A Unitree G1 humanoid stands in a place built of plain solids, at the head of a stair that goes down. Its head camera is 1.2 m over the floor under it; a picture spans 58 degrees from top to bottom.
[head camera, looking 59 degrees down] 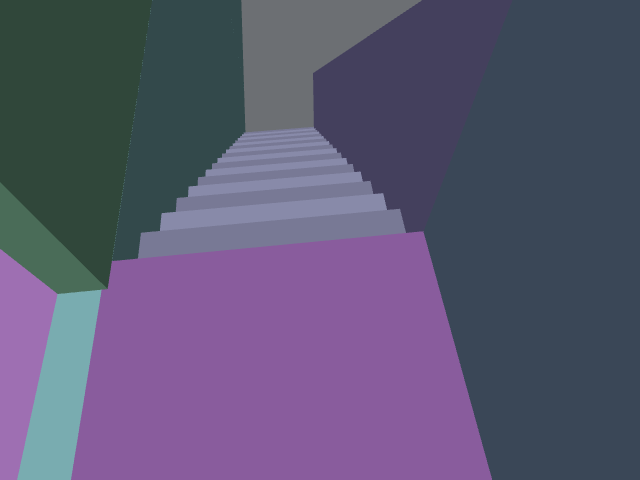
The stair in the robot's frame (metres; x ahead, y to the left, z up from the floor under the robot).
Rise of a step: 0.19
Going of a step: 0.23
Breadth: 1.00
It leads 6 degrees to the left of straight ahead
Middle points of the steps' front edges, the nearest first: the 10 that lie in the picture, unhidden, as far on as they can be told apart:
0.70 0.16 0.00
0.92 0.18 -0.19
1.15 0.21 -0.38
1.37 0.23 -0.58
1.60 0.26 -0.77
1.82 0.28 -0.96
2.05 0.31 -1.15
2.27 0.33 -1.35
2.50 0.36 -1.54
2.72 0.38 -1.73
